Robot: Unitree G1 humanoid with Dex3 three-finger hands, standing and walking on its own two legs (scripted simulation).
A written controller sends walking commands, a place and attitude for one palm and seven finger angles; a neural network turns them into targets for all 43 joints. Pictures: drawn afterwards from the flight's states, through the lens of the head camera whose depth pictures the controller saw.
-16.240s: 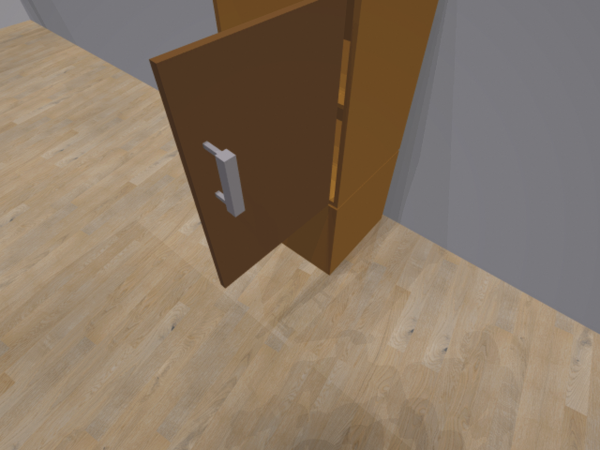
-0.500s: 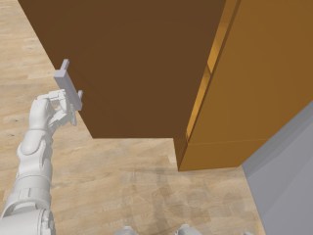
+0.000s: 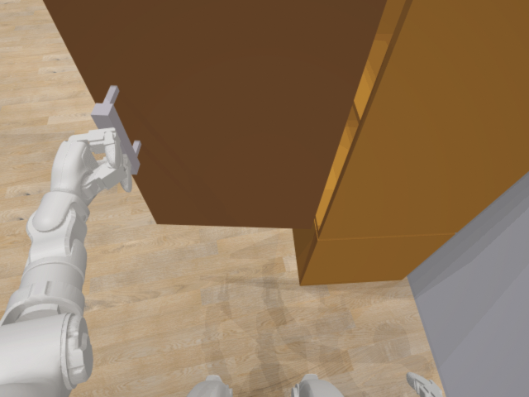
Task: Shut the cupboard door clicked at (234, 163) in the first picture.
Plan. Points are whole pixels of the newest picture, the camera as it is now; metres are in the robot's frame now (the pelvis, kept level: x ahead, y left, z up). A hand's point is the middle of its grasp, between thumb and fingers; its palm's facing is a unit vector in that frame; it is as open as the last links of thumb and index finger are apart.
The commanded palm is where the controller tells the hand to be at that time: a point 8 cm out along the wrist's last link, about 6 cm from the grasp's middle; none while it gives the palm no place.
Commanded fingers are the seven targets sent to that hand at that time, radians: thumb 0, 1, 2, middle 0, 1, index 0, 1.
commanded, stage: push the door shut along its arc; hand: left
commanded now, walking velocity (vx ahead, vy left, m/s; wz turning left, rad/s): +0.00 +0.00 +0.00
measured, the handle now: (122, 132) +0.51 +0.24 +0.08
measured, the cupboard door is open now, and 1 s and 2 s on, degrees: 85 67 59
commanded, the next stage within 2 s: pull the fist back off the door in 1.60 s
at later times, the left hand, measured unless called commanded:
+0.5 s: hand (141, 137) +0.49 +0.20 +0.09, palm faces -0.20 -0.98 +0.01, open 3.2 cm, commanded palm +0.49 +0.25 +0.08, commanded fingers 0.00 0.90 0.90 -1.30 -1.50 -1.30 -1.50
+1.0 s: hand (163, 114) +0.54 +0.17 +0.09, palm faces -0.31 -0.95 +0.02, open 3.1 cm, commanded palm +0.55 +0.21 +0.08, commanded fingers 0.00 0.90 0.90 -1.30 -1.50 -1.30 -1.50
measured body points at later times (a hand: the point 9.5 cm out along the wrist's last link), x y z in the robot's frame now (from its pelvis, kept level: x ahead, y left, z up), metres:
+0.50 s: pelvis +0.00 +0.01 -0.01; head +0.11 +0.02 +0.42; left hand +0.50 +0.25 +0.09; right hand +0.00 -0.27 -0.12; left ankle +0.01 +0.11 -0.69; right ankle +0.01 -0.11 -0.69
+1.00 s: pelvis +0.00 +0.02 -0.03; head +0.15 +0.04 +0.40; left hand +0.55 +0.22 +0.09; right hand -0.02 -0.25 -0.13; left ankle +0.01 +0.11 -0.69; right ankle +0.01 -0.11 -0.69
